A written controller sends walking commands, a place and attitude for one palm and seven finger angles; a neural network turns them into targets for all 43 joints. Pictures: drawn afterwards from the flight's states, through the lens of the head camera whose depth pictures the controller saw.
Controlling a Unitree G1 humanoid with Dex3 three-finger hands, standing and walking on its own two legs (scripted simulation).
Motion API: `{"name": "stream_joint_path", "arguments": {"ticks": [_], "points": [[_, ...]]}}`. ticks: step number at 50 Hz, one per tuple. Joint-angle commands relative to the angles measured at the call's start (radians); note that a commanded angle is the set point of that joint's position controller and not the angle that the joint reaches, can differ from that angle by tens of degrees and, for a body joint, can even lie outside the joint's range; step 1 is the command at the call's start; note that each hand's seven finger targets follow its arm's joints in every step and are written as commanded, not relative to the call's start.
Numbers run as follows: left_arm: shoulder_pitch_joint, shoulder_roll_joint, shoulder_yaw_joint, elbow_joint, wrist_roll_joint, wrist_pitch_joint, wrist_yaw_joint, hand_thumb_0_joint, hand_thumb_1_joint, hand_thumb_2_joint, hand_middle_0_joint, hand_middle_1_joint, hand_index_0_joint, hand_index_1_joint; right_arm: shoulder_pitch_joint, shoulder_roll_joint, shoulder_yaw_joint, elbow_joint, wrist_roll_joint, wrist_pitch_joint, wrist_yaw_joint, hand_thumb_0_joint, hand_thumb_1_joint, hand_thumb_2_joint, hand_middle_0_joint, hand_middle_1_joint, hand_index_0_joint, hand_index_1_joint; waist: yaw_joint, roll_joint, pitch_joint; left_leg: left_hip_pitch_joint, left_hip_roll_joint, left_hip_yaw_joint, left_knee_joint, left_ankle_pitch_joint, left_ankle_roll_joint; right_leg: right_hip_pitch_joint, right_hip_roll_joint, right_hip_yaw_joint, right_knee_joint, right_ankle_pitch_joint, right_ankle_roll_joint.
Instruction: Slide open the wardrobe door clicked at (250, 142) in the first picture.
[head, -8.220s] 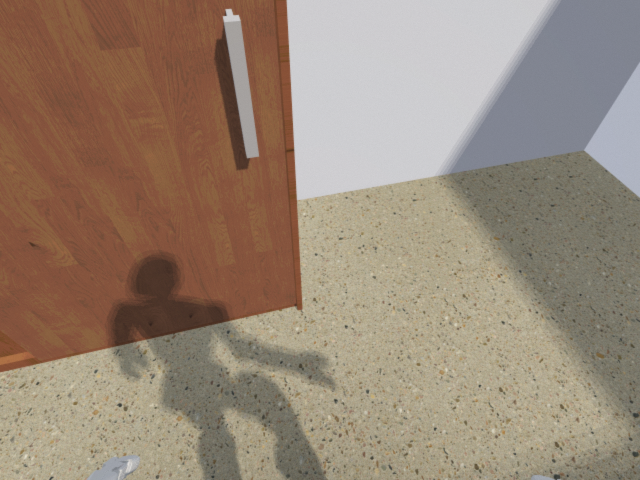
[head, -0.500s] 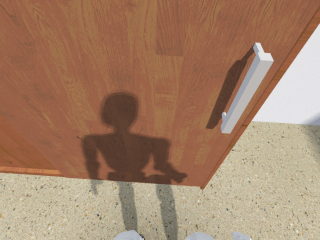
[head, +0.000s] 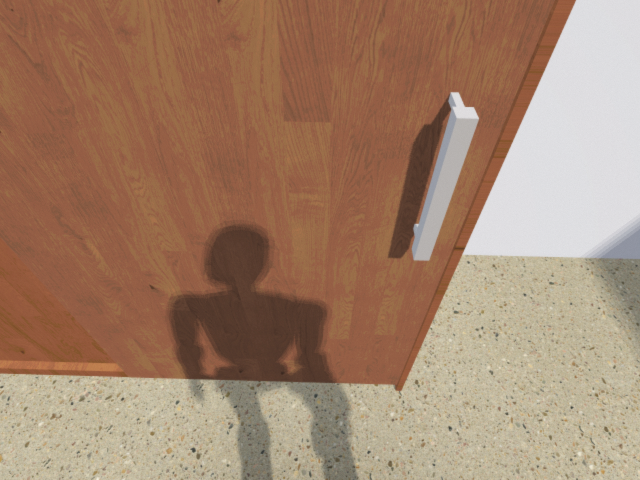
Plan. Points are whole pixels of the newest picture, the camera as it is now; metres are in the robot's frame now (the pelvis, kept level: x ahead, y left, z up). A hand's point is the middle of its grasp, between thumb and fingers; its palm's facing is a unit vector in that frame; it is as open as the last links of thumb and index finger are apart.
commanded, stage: come to a stop and stand still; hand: right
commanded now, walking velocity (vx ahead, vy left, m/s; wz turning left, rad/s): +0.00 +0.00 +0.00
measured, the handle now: (436, 185) +0.49 -0.14 +0.11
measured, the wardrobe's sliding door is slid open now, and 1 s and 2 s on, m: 0.00 0.00 0.00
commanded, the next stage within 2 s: look again from close up in 1.12 s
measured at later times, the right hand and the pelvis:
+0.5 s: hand out of the picture -0.02 -0.13 -0.18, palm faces +0.03 +0.99 -0.14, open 7.4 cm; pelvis +0.00 +0.02 +0.00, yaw +0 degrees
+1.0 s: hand out of the picture -0.07 -0.20 -0.18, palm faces +0.01 +0.98 -0.18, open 7.4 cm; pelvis -0.05 -0.03 -0.01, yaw +2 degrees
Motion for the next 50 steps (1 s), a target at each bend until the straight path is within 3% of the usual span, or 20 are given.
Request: {"name": "stream_joint_path", "arguments": {"ticks": [1,2,3,4,6,11,14,22,23,24,25,26,28,30,33,37,43,48,49,50], "points": [[0.033,0.068,0.011,-0.019,-0.023,-0.021,0.001,0.0,0.9,0.9,-0.2,-0.3,-0.2,-0.3,0.094,-0.099,-0.007,-0.002,0.003,-0.055,-0.019,0.0,-0.9,-0.9,0.2,0.3,0.2,0.3,-0.011,0.11,0.012,0.193,0.181,-0.214,-0.338,0.243,0.044,-0.127,-0.058,0.029,0.07,-0.093,-0.021],[0.005,0.055,0.002,-0.031,-0.021,-0.023,-0.002,0.0,0.9,0.9,-0.2,-0.3,-0.2,-0.3,0.103,-0.133,-0.007,0.007,0.008,-0.058,-0.019,0.0,-0.9,-0.9,0.2,0.3,0.2,0.3,-0.01,0.164,0.02,0.169,0.256,-0.271,-0.349,0.374,0.095,-0.146,-0.023,-0.005,0.104,-0.16,0.003],[-0.013,0.058,0.002,-0.025,-0.016,-0.025,-0.004,0.0,0.9,0.9,-0.2,-0.3,-0.2,-0.3,0.088,-0.115,0.0,0.014,0.009,-0.064,-0.019,0.0,-0.9,-0.9,0.2,0.3,0.2,0.3,-0.007,0.137,0.004,0.161,0.254,-0.255,-0.317,0.492,0.129,-0.118,-0.025,0.001,0.129,-0.175,0.009],[-0.008,0.052,0.005,-0.01,-0.013,-0.019,-0.001,0.0,0.9,0.9,-0.2,-0.3,-0.2,-0.3,0.078,-0.101,-0.001,0.019,0.008,-0.071,-0.024,0.0,-0.9,-0.9,0.2,0.3,0.2,0.3,-0.008,0.221,0.008,0.178,0.232,-0.237,-0.302,0.606,0.133,-0.136,-0.033,0.002,0.172,-0.2,0.012],[-0.004,0.046,0.0,0.027,-0.019,-0.018,0.005,0.0,0.9,0.9,-0.2,-0.3,-0.2,-0.3,0.069,-0.069,0.013,0.032,0.012,-0.072,-0.028,0.0,-0.9,-0.9,0.2,0.3,0.2,0.3,-0.001,0.134,0.037,0.172,0.223,-0.191,-0.268,0.794,0.139,-0.116,-0.047,0.018,0.18,-0.176,0.016],[0.094,0.041,-0.008,0.113,-0.022,-0.026,0.019,0.0,0.9,0.9,-0.2,-0.3,-0.2,-0.3,0.032,-0.028,0.024,0.04,0.024,-0.06,-0.031,0.0,-0.9,-0.9,0.2,0.3,0.2,0.3,0.027,-0.043,0.043,0.023,0.104,-0.089,-0.243,0.471,0.057,0.134,-0.113,0.055,-0.028,0.234,-0.003],[0.075,0.034,-0.008,0.129,-0.022,-0.019,0.022,0.0,0.9,0.9,-0.2,-0.3,-0.2,-0.3,0.035,-0.017,0.022,0.054,0.017,-0.046,-0.034,0.0,-0.9,-0.9,0.2,0.3,0.2,0.3,0.012,-0.077,0.131,-0.004,0.086,-0.095,-0.302,0.312,0.037,0.09,-0.121,0.051,-0.046,0.166,-0.003],[0.093,0.029,-0.01,0.133,-0.019,-0.021,0.025,0.0,0.9,0.9,-0.2,-0.3,-0.2,-0.3,0.027,-0.015,0.026,0.063,0.021,-0.047,-0.035,0.0,-0.9,-0.9,0.2,0.3,0.2,0.3,0.011,-0.055,0.094,0.057,0.086,-0.092,-0.319,0.287,0.037,0.084,-0.115,0.057,-0.094,0.123,-0.001],[-0.046,0.072,-0.004,0.055,-0.03,-0.041,0.014,0.0,0.9,0.9,-0.2,-0.3,-0.2,-0.3,0.116,-0.059,0.02,0.085,0.004,-0.084,-0.081,0.0,-0.9,-0.9,0.2,0.3,0.2,0.3,-0.033,-0.057,0.09,0.026,0.168,-0.214,-0.308,0.932,-0.034,0.013,-0.09,0.003,0.193,0.156,0.016],[0.003,0.035,-0.012,0.003,-0.026,-0.034,0.014,0.0,0.9,0.9,-0.2,-0.3,-0.2,-0.3,0.099,-0.104,0.01,0.064,0.001,-0.098,-0.081,0.0,-0.9,-0.9,0.2,0.3,0.2,0.3,0.029,-0.032,0.038,0.185,0.215,-0.185,-0.219,1.408,-0.015,-0.062,-0.033,-0.009,0.204,0.003,0.012],[0.071,0.008,-0.006,0.014,-0.024,-0.036,0.018,0.0,0.9,0.9,-0.2,-0.3,-0.2,-0.3,0.091,-0.108,0.007,0.032,0.006,-0.097,-0.076,0.0,-0.9,-0.9,0.2,0.3,0.2,0.3,0.037,0.012,-0.057,0.257,0.228,-0.163,-0.133,1.519,0.009,-0.056,-0.016,-0.01,0.16,-0.123,-0.012],[0.1,0.019,0.0,0.018,-0.024,-0.038,0.02,0.0,0.9,0.9,-0.2,-0.3,-0.2,-0.3,0.081,-0.088,0.015,0.023,0.009,-0.092,-0.075,0.0,-0.9,-0.9,0.2,0.3,0.2,0.3,0.047,0.068,-0.116,0.286,0.2,-0.115,-0.094,1.481,0.051,-0.043,-0.009,-0.008,0.122,-0.109,-0.013],[0.137,0.047,0.008,0.03,-0.027,-0.032,0.017,0.0,0.9,0.9,-0.2,-0.3,-0.2,-0.3,0.033,-0.078,0.018,-0.007,0.017,-0.083,-0.067,0.0,-0.9,-0.9,0.2,0.3,0.2,0.3,0.057,0.134,-0.154,0.228,0.153,-0.101,-0.094,1.052,0.071,0.046,-0.033,0.025,0.051,0.018,-0.021],[0.115,0.065,0.007,0.019,-0.021,-0.029,0.015,0.0,0.9,0.9,-0.2,-0.3,-0.2,-0.3,0.001,-0.043,0.024,-0.032,0.016,-0.062,-0.061,0.0,-0.9,-0.9,0.2,0.3,0.2,0.3,0.043,0.029,-0.025,0.06,0.099,-0.101,-0.165,0.48,0.061,0.049,-0.093,0.078,0.02,0.109,-0.033],[0.068,0.078,0.004,-0.008,-0.014,-0.017,0.004,0.0,0.9,0.9,-0.2,-0.3,-0.2,-0.3,0.013,-0.052,0.027,-0.044,0.007,-0.045,-0.052,0.0,-0.9,-0.9,0.2,0.3,0.2,0.3,0.023,-0.093,0.18,-0.079,0.059,-0.129,-0.256,0.004,0.069,-0.086,-0.09,0.137,-0.066,-0.104,-0.043],[0.104,0.122,0.019,-0.022,0.002,-0.004,-0.002,0.0,0.9,0.9,-0.2,-0.3,-0.2,-0.3,0.046,-0.064,0.017,-0.058,-0.002,-0.027,-0.04,0.0,-0.9,-0.9,0.2,0.3,0.2,0.3,0.023,-0.059,0.173,-0.1,0.016,-0.094,-0.204,-0.217,0.062,-0.151,-0.1,0.194,-0.142,-0.423,-0.063],[0.088,0.196,0.041,-0.053,0.003,-0.002,0.01,0.0,0.9,0.9,-0.2,-0.3,-0.2,-0.3,0.099,-0.022,0.011,-0.085,-0.009,-0.007,-0.016,0.0,-0.9,-0.9,0.2,0.3,0.2,0.3,0.008,-0.145,0.067,-0.058,-0.052,0.024,0.064,-0.053,0.049,-0.146,-0.227,0.354,-0.278,-0.514,-0.146],[0.054,0.18,0.043,-0.058,0.005,0.004,0.012,0.0,0.9,0.9,-0.2,-0.3,-0.2,-0.3,0.182,-0.014,0.0,-0.072,-0.009,0.0,-0.01,0.0,-0.9,-0.9,0.2,0.3,0.2,0.3,-0.026,-0.108,0.112,0.113,-0.048,0.025,-0.113,-0.013,0.062,-0.3,-0.195,0.261,-0.254,-0.502,-0.118],[0.046,0.157,0.037,-0.059,0.002,0.003,0.01,0.0,0.9,0.9,-0.2,-0.3,-0.2,-0.3,0.213,-0.028,-0.003,-0.065,-0.01,-0.005,-0.012,0.0,-0.9,-0.9,0.2,0.3,0.2,0.3,-0.041,-0.048,0.117,0.154,-0.027,-0.02,-0.202,-0.023,0.072,-0.331,-0.146,0.212,-0.18,-0.461,-0.094],[0.039,0.116,0.03,-0.071,-0.005,0.005,0.008,0.0,0.9,0.9,-0.2,-0.3,-0.2,-0.3,0.24,-0.053,-0.01,-0.063,-0.012,-0.011,-0.02,0.0,-0.9,-0.9,0.2,0.3,0.2,0.3,-0.046,0.079,0.133,0.142,0.074,-0.203,-0.33,-0.194,0.118,-0.393,-0.056,0.125,-0.007,-0.416,-0.054]]}}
